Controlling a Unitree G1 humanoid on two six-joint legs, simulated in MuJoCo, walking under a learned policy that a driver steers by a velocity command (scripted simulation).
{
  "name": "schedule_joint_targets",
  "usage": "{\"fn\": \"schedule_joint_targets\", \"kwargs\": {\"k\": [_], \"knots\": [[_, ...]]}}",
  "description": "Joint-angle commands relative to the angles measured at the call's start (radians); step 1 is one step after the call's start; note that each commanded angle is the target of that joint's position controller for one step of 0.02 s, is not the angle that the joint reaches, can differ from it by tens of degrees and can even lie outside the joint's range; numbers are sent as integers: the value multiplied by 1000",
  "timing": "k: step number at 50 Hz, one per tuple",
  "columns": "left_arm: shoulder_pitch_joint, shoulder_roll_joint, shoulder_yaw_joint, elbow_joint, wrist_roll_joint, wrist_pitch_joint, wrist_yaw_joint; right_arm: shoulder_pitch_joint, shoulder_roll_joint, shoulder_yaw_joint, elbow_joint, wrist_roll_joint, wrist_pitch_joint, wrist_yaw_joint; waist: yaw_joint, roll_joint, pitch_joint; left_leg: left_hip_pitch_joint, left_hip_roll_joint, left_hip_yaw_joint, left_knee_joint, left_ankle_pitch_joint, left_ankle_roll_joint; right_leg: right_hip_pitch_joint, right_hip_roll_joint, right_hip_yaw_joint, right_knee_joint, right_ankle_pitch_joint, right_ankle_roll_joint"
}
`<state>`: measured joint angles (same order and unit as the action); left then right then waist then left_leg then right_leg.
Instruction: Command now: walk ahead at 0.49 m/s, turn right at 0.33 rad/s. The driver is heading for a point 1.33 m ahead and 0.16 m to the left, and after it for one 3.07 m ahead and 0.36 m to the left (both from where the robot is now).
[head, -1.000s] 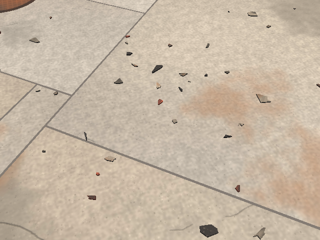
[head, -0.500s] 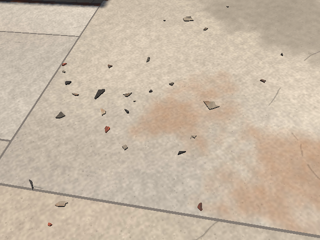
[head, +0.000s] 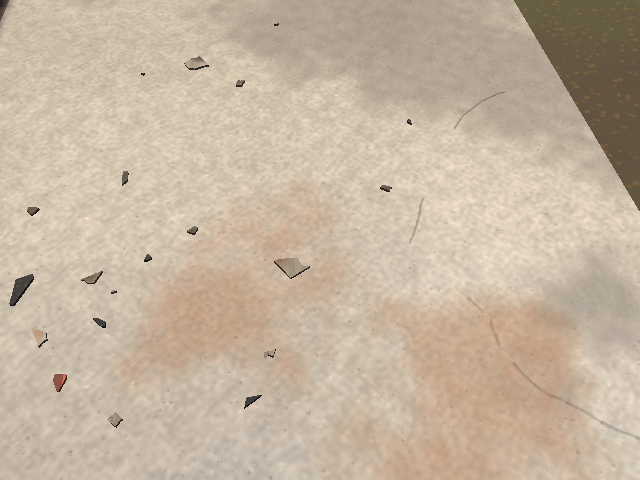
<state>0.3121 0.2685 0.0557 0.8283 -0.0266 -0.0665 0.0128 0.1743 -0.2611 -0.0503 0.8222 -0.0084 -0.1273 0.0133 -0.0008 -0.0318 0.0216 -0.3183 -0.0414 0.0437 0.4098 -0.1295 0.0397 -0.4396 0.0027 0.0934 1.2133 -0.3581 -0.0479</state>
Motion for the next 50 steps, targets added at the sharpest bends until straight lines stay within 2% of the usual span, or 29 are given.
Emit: {"fn": "schedule_joint_targets", "kwargs": {"k": [1,5,9,13,15,16,17,18,19,20,21,22,23,24,25,27,30,34,37,40,42,43,44,45,46,47,48,49,50], "knots": [[39,22,6,-66,1,-6,-5,50,-74,-16,-10,0,-12,9,11,98,-42,158,268,-292,-257,27,194,-171,-105,23,-43,51,-2],[-89,14,-10,-124,24,-11,-10,82,-137,-32,18,14,-12,5,-2,73,-7,152,278,-206,-304,122,216,-229,-141,-16,-271,187,18],[-224,16,-21,-159,15,-24,-25,131,-166,-32,38,28,7,1,-48,89,10,144,235,-104,-284,142,170,-149,-104,-78,-510,355,26],[-321,46,-16,-207,4,-27,-41,198,-184,-31,71,39,27,2,-70,110,28,241,287,-124,-237,97,144,-131,-79,-90,-622,311,3],[-293,69,-6,-210,6,-32,-46,190,-197,-33,77,41,40,-1,-33,119,13,275,304,-124,-171,161,123,-55,-54,-112,-676,262,-25],[-214,92,10,-188,12,-32,-45,177,-197,-30,76,40,46,-3,17,114,-29,268,278,-94,-71,299,102,67,-23,-137,-709,256,-44],[-56,142,38,-141,15,-31,-37,181,-169,-19,73,33,48,-6,85,88,-122,212,223,-43,126,392,72,280,-17,-132,-717,257,-74],[140,236,65,-110,25,-25,-24,179,-114,5,38,4,43,-9,151,-66,-275,3,156,20,483,138,24,570,-236,126,-718,279,-147],[166,294,71,-100,27,-21,-32,287,-7,35,29,16,20,-4,82,-308,-362,-360,1,-30,780,-419,-15,807,-410,578,-865,85,-288],[151,191,46,-106,20,-26,-37,229,-128,6,38,39,4,0,108,-166,-300,-467,57,-138,892,-422,2,750,-390,597,-914,16,-255],[78,152,32,-117,17,-31,-38,150,-159,-5,10,52,-3,3,87,-121,-187,-503,104,-125,889,-319,20,635,-358,450,-919,91,-218],[1,126,23,-129,19,-31,-42,113,-145,-4,7,41,0,-3,54,-43,-134,-456,146,-108,846,-230,16,511,-313,336,-937,207,-200],[-45,103,17,-135,25,-32,-47,101,-130,-6,4,23,8,-5,26,-24,-89,-418,172,-108,793,-172,9,413,-278,262,-973,272,-195],[-65,92,15,-133,31,-37,-48,119,-115,-7,6,23,20,-4,-3,-55,-83,-355,192,-116,760,-140,2,349,-257,214,-1002,317,-194],[-71,84,16,-125,29,-43,-49,131,-99,-6,12,23,32,-4,-17,-54,-76,-325,193,-112,736,-121,-6,316,-238,173,-1027,353,-196],[-52,97,21,-102,26,-54,-45,109,-83,-6,5,19,49,-8,-28,-33,-52,-342,189,-102,681,-66,-20,295,-220,104,-1055,430,-199],[8,116,27,-64,24,-49,-30,7,-69,-4,-31,8,52,-8,-5,-10,-17,-415,186,-100,522,67,-38,325,-217,51,-1076,484,-193],[59,134,28,-28,19,-39,-16,-130,-48,5,-67,15,42,5,41,-22,18,-382,153,-68,290,237,-31,343,-191,-15,-1094,420,-158],[116,144,29,10,13,-30,-12,-221,-49,9,-100,22,35,18,74,-23,48,-387,131,-53,196,241,-21,411,-215,-18,-1078,390,-154],[138,151,33,39,9,-16,-6,-274,-58,9,-133,26,26,37,76,-30,66,-405,121,-55,139,163,8,503,-257,-8,-1028,427,-143],[125,162,37,46,8,-7,-2,-254,-74,5,-136,26,20,45,52,-44,48,-342,102,-39,111,93,33,537,-270,-8,-979,522,-126],[108,172,39,45,9,-3,0,-210,-91,-3,-127,24,18,45,24,-59,16,-257,75,-15,104,60,48,541,-263,-16,-927,662,-114],[87,176,39,43,10,3,1,-111,-116,-19,-100,22,18,40,-34,-65,-46,-109,37,19,85,60,70,527,-234,-44,-813,832,-97],[80,155,30,36,17,6,3,61,-165,-44,-49,20,20,30,-107,-46,-153,141,44,8,98,95,103,435,-181,-82,-613,857,-67],[98,114,10,9,40,3,6,245,-249,-64,-16,9,26,17,-153,105,-311,459,260,-251,118,127,170,200,-105,-128,-267,501,-32],[238,-17,-23,17,23,-21,-9,262,-278,-66,-2,4,27,26,-67,362,-427,738,442,-739,-33,-96,323,-174,72,-41,28,-206,19],[157,106,2,24,-1,-42,-14,231,-183,-44,-9,20,26,25,-107,233,-348,682,410,-739,-96,-204,278,-284,14,60,124,-209,4],[57,145,15,-7,-19,-53,-16,155,-147,-32,-23,22,26,21,-93,174,-204,540,379,-579,-114,-158,232,-328,-36,27,111,-111,-8],[6,133,13,-17,-11,-54,-9,82,-131,-26,-36,18,26,22,-57,75,-131,388,344,-469,-139,-44,210,-283,-89,-2,60,-15,-5]]}}
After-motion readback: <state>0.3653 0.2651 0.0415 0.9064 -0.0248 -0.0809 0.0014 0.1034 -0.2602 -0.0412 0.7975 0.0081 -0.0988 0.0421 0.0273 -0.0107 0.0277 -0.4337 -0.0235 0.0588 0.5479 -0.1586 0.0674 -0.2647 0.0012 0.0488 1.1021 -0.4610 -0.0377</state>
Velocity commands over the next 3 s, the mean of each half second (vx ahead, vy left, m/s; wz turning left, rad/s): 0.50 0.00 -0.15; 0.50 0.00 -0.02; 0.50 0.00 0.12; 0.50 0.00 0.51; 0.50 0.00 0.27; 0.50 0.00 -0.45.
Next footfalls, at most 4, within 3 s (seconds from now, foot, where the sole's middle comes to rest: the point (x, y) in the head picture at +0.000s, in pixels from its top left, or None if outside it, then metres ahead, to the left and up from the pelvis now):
0.34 right None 0.34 -0.16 -0.77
0.90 left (308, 390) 0.67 0.05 -0.77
1.46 right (406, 280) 0.96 -0.19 -0.77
2.00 left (284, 217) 1.17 0.13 -0.77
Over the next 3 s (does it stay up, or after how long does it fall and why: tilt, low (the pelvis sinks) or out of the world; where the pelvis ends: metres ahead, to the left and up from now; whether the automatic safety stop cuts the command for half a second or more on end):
stays up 1.61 0.21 -0.01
